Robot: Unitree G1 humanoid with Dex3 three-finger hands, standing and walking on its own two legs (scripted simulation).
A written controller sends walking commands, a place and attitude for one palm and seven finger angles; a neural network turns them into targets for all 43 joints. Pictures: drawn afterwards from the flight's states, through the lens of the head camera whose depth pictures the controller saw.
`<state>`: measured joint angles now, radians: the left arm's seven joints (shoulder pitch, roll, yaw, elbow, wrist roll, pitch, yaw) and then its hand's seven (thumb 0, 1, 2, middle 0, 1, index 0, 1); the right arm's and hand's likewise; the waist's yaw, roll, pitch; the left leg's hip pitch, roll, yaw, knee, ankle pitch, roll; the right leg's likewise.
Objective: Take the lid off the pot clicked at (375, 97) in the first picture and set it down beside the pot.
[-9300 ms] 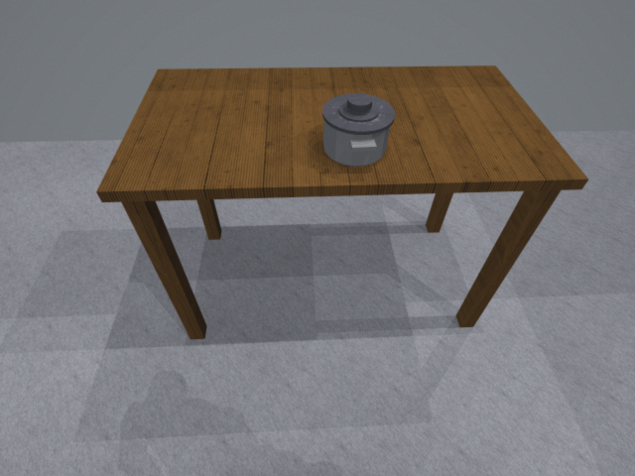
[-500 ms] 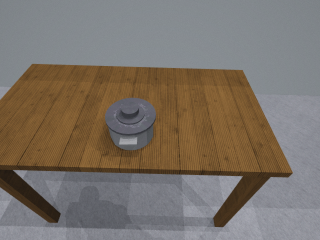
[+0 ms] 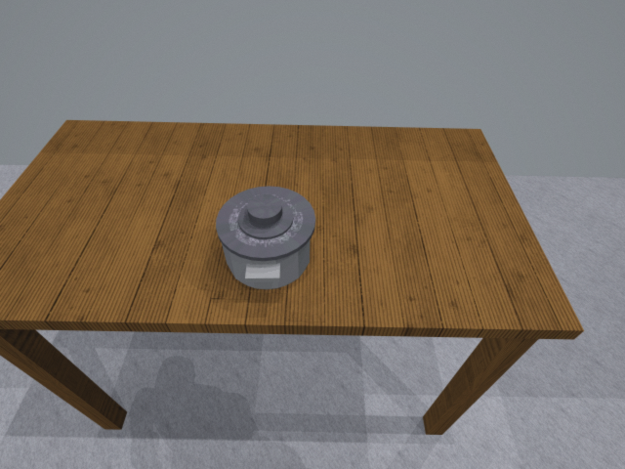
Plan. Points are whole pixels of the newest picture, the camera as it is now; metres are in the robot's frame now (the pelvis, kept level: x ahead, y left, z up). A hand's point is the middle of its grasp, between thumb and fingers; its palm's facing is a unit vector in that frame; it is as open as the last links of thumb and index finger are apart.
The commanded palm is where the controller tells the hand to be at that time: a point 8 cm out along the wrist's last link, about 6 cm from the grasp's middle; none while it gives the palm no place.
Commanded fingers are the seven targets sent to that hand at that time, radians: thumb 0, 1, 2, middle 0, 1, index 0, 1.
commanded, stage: come to a stop and stand still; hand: left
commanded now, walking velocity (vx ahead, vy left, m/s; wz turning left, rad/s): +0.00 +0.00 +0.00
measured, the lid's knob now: (265, 209) +0.48 +0.11 +0.05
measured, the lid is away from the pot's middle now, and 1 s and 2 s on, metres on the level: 0.00 0.00 0.00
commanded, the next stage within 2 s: look again from close up in 0.08 s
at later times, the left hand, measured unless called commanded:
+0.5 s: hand out of the picture -0.02 +0.19 -0.19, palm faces +0.04 -0.98 -0.17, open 7.4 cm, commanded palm none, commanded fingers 0.00 0.90 0.90 -0.20 -0.30 -0.20 -0.30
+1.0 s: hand out of the picture -0.09 +0.22 -0.19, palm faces +0.01 -0.98 -0.18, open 7.4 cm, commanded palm none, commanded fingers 0.00 0.90 0.90 -0.20 -0.30 -0.20 -0.30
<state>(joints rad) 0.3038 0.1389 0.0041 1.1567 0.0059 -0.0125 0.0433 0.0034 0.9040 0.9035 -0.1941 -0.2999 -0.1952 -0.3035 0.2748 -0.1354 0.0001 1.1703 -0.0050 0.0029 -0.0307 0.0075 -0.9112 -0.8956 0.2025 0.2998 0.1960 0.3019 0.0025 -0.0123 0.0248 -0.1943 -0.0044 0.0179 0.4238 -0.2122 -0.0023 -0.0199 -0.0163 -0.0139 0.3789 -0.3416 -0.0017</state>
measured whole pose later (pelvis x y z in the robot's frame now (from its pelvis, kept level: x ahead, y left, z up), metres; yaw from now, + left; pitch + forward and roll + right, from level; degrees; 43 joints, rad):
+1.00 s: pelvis -0.05 +0.04 -0.01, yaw +0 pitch -1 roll -1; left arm 0.39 0.20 -0.01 1.04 0.02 0.00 0.04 0.01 0.90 0.90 -0.19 -0.30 -0.19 -0.30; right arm 0.26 -0.16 -0.01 1.03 0.00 0.01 0.00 0.00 -0.92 -0.90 0.20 0.30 0.20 0.30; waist 0.02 -0.04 0.03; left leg -0.32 -0.02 0.03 0.50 -0.17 0.05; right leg -0.15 -0.03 0.00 0.47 -0.30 0.04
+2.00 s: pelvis -0.01 +0.00 +0.01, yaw +1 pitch +0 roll +0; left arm 0.55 0.22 0.12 0.09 -0.04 0.00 0.09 0.02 0.90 0.90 -1.22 -1.42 -1.22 -1.42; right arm 0.15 -0.23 0.00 0.64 0.00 -0.04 -0.04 0.01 -0.90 -0.90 0.20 0.30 0.20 0.30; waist 0.05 0.01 0.04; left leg -0.19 0.00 -0.01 0.34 -0.15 0.00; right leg 0.00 0.00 -0.03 0.28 -0.28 -0.01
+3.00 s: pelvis -0.03 +0.01 +0.00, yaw +0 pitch -1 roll +0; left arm 0.55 0.41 0.16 -0.40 0.30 -0.04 0.10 0.02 0.88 0.90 -1.28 -1.49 -1.28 -1.50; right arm 0.18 -0.24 0.01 0.60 -0.01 -0.03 -0.01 0.01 -0.90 -0.90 0.20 0.30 0.20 0.30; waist 0.06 0.05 0.02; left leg -0.25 0.01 0.02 0.43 -0.16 0.01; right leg -0.08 0.00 -0.01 0.39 -0.29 0.00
